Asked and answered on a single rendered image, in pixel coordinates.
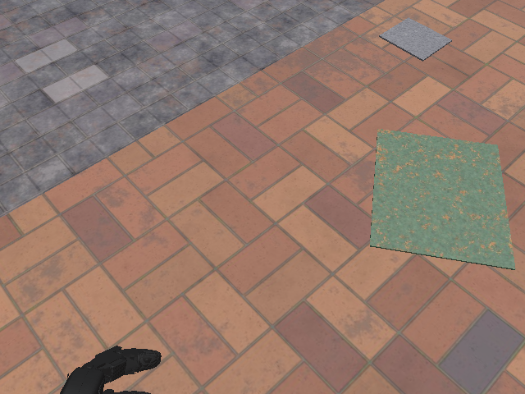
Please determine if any left robot hand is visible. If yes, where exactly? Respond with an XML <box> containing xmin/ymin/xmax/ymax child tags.
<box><xmin>60</xmin><ymin>346</ymin><xmax>162</xmax><ymax>394</ymax></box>

